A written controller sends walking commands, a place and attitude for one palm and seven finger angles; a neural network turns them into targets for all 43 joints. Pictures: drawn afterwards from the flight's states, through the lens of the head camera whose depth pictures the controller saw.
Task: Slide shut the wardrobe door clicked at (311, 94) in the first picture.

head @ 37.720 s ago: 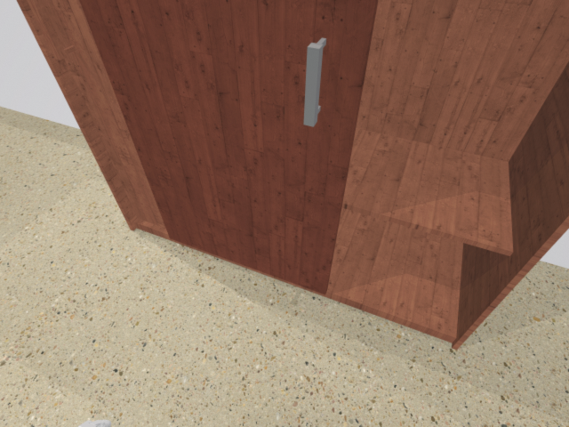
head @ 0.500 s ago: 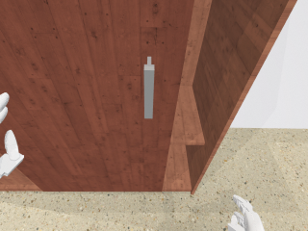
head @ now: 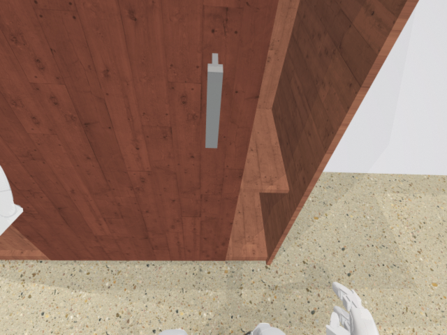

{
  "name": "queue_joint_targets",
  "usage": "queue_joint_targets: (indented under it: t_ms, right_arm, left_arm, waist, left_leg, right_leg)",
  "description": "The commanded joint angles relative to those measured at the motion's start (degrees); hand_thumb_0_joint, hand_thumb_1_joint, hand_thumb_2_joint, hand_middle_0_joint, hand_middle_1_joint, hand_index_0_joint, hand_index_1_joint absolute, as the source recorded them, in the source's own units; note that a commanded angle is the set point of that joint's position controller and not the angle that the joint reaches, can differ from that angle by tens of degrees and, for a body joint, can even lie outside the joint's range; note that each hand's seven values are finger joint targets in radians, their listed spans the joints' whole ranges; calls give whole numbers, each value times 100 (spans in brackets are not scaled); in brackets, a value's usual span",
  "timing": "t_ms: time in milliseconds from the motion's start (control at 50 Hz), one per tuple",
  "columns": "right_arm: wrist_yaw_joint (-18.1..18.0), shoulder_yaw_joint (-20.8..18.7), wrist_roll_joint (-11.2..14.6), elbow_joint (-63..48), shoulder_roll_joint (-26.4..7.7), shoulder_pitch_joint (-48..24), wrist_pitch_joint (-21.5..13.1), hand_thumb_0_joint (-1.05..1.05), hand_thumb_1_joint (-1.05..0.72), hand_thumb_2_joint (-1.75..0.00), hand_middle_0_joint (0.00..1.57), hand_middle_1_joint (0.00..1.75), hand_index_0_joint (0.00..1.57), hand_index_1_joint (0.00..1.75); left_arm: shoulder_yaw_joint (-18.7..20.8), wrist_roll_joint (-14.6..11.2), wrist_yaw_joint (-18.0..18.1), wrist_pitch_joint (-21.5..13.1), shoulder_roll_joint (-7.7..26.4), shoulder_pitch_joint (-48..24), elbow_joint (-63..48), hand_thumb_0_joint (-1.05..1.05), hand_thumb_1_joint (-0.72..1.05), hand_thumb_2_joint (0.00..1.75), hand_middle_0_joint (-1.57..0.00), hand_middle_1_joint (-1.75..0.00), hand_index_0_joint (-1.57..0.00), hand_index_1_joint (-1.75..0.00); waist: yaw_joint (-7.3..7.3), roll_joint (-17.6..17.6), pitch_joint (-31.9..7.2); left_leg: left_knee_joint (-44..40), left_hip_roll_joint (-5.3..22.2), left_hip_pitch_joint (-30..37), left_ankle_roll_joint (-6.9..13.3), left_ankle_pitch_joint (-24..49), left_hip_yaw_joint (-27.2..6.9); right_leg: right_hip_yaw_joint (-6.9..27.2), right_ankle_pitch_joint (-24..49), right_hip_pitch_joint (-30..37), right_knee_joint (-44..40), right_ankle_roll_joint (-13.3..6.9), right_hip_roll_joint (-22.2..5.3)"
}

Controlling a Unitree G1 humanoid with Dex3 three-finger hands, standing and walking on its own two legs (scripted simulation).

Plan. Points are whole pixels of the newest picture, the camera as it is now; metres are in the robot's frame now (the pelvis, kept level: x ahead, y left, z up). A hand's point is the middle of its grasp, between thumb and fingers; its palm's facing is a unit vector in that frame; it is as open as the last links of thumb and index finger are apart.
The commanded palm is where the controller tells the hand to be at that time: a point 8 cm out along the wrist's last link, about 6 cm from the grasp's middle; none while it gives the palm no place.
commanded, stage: step back with the hand held close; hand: left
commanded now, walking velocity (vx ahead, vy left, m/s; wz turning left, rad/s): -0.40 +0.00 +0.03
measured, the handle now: (213, 103) +0.48 +0.06 +0.17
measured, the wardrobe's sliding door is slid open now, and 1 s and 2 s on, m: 0.19 0.19 0.19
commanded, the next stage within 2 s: stop stepping back and stand still in 0.68 s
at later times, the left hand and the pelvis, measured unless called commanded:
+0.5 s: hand out of the picture +0.15 +0.25 +0.20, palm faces +0.46 -0.78 -0.43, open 7.4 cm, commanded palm +0.08 +0.29 +0.20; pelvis -0.05 -0.01 +0.01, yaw +2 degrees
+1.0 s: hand out of the picture +0.02 +0.25 +0.19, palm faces +0.43 -0.80 -0.41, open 7.4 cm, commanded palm -0.04 +0.29 +0.20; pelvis -0.19 -0.01 +0.02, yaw -1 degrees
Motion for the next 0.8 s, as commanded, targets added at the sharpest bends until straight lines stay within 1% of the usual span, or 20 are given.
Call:
queue_joint_targets:
  t_ms: [0,80,140,200,240,280,320,360,380,420,480,540,560,580,600,620,640,700,760,780]
  right_arm:
    - [-71,-378,20,-875,-854,-429,-312,0,-90,-90,20,30,20,30]
    - [-11,-393,0,-797,-765,-285,-196,0,-90,-90,20,30,20,30]
    - [30,-347,20,-736,-676,-270,-109,0,-90,-90,20,30,20,30]
    - [-59,-378,45,-852,-830,-377,-107,0,-90,-90,20,30,20,30]
    - [-135,-425,30,-860,-967,-451,-266,0,-90,-90,20,30,20,30]
    - [-164,-486,-12,-720,-869,-411,-372,0,-90,-90,20,30,20,30]
    - [-93,-471,-28,-590,-869,-314,-492,0,-90,-90,20,30,20,30]
    - [-61,-380,-63,-512,-821,-398,-540,0,-90,-90,20,30,20,30]
    - [-51,-284,-64,-471,-764,-540,-550,0,-90,-90,20,30,20,30]
    - [-69,-388,-15,-450,-720,-441,-470,0,-90,-90,20,30,20,30]
    - [-55,-376,-4,-594,-535,-524,-228,0,-90,-90,20,30,20,30]
    - [-57,-258,3,-693,-468,-605,-13,0,-90,-90,20,30,20,30]
    - [-98,-262,2,-683,-556,-604,30,0,-90,-90,20,30,20,30]
    - [-155,-317,19,-747,-695,-579,12,0,-90,-90,20,30,20,30]
    - [-175,-393,42,-850,-788,-559,-67,0,-90,-90,20,30,20,30]
    - [-162,-407,-6,-854,-721,-482,-168,0,-90,-90,20,30,20,30]
    - [-150,-390,-118,-820,-762,-505,-272,0,-90,-90,20,30,20,30]
    - [-13,-448,-17,-518,-770,-209,-514,0,-90,-90,20,30,20,30]
    - [44,-397,-10,-542,-799,-449,-567,0,-90,-90,20,30,20,30]
    - [38,-360,27,-599,-828,-490,-555,0,-90,-90,20,30,20,30]
  left_arm:
    - [749,-120,100,-345,1041,-264,-1291,0,90,90,-20,-30,-20,-30]
    - [691,-174,113,-328,1082,-188,-1284,0,90,90,-20,-30,-20,-30]
    - [756,-253,195,-287,1182,43,-1399,0,90,90,-20,-30,-20,-30]
    - [788,-211,227,-329,1117,202,-1576,0,90,90,-20,-30,-20,-30]
    - [893,-98,229,-380,988,11,-1465,0,90,90,-20,-30,-20,-30]
    - [840,-179,220,-357,1008,-133,-1443,0,90,90,-20,-30,-20,-30]
    - [721,-229,146,-409,870,163,-1291,0,90,90,-20,-30,-20,-30]
    - [508,-207,79,-430,817,216,-1252,0,90,90,-20,-30,-20,-30]
    - [320,-202,48,-486,815,-132,-1319,0,90,90,-20,-30,-20,-30]
    - [282,-261,83,-438,990,-412,-1340,0,90,90,-20,-30,-20,-30]
    - [516,-341,146,-207,1144,221,-1185,0,90,90,-20,-30,-20,-30]
    - [583,-318,131,-26,1041,495,-1096,0,90,90,-20,-30,-20,-30]
    - [609,-310,134,-18,1131,438,-1196,0,90,90,-20,-30,-20,-30]
    - [559,-290,109,-86,1107,342,-1404,0,90,90,-20,-30,-20,-30]
    - [621,-266,80,-159,1167,253,-1576,0,90,90,-20,-30,-20,-30]
    - [663,-348,58,-158,1156,325,-1504,0,90,90,-20,-30,-20,-30]
    - [717,-412,32,-160,1183,288,-1675,0,90,90,-20,-30,-20,-30]
    - [342,-404,78,-103,754,283,-1715,0,90,90,-20,-30,-20,-30]
    - [195,-356,83,10,734,9,-1633,0,90,90,-20,-30,-20,-30]
    - [141,-333,79,76,657,147,-1339,0,90,90,-20,-30,-20,-30]
  waist:
    - [16,597,-933]
    - [-51,-140,-836]
    - [-115,-348,-1128]
    - [-138,773,-1074]
    - [-124,1943,-849]
    - [-71,1442,-743]
    - [41,1297,-832]
    - [42,1166,-857]
    - [-17,762,-787]
    - [-72,-67,-1480]
    - [30,-343,-1310]
    - [-58,-687,-1170]
    - [-94,-288,-1199]
    - [-97,576,-1323]
    - [-45,1439,-1608]
    - [-62,1835,-1705]
    - [-8,2098,-1532]
    - [-37,1559,-1376]
    - [10,1737,-987]
    - [9,1731,-866]
  left_leg:
    - [-1438,881,-1631,413,-652,-931]
    - [-501,280,-938,127,-1428,-584]
    - [-168,196,94,22,-826,-375]
    - [-1504,853,-468,369,-940,-1096]
    - [-2720,1843,-2300,876,-2243,-1977]
    - [-2300,1831,-1546,866,-93,-1818]
    - [-1735,1639,-723,654,991,-1476]
    - [-1157,1272,-357,388,1474,-1221]
    - [-888,973,-136,157,1345,-916]
    - [-105,381,594,-232,1570,-205]
    - [818,190,179,-258,-573,-385]
    - [-555,301,287,-200,-136,-226]
    - [-1558,382,593,-148,765,-154]
    - [-2067,878,784,85,1904,-590]
    - [-2069,1553,847,344,2979,-1108]
    - [-2098,1939,1094,576,3825,-1286]
    - [-2224,2171,1011,770,3757,-1570]
    - [-1739,1902,2067,659,5003,-937]
    - [-2163,1822,1317,485,3414,-875]
    - [-2281,1751,890,431,2022,-863]
  right_leg:
    - [540,965,2092,349,-327,-246]
    - [1463,-447,946,-1125,-792,-988]
    - [1307,-885,303,-1451,-891,-1274]
    - [498,-872,643,-207,-414,-329]
    - [-111,-761,1961,1744,-119,479]
    - [-46,-1157,1418,1755,-135,556]
    - [-117,-1139,1282,483,-203,390]
    - [176,530,1486,-838,-310,98]
    - [529,1293,1227,-1198,-454,-281]
    - [1317,2388,962,-1219,-807,-1133]
    - [1621,1392,635,-1811,-1257,-1744]
    - [915,1998,891,-1268,-961,-1347]
    - [656,2036,868,-777,-707,-1060]
    - [294,1726,857,-107,-369,-426]
    - [-77,633,951,595,-150,150]
    - [-206,-1052,476,1353,-134,357]
    - [-78,-2049,87,2123,-138,422]
    - [-176,-1827,-362,1522,-161,358]
    - [-436,-1446,547,345,-136,316]
    - [-456,-1395,932,-25,-139,311]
